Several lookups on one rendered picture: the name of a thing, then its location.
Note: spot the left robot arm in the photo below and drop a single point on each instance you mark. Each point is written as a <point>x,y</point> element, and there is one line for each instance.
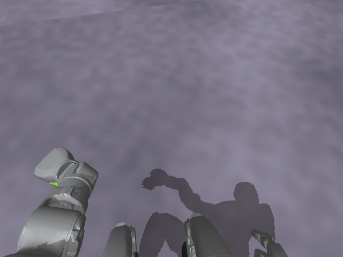
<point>56,227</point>

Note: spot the left robot hand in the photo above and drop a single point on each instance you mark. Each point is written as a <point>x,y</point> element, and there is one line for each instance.
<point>46,168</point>

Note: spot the right robot hand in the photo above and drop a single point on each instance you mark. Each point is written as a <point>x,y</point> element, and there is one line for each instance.
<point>267,241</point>

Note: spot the small box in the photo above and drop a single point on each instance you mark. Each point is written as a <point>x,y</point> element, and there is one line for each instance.
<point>54,184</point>

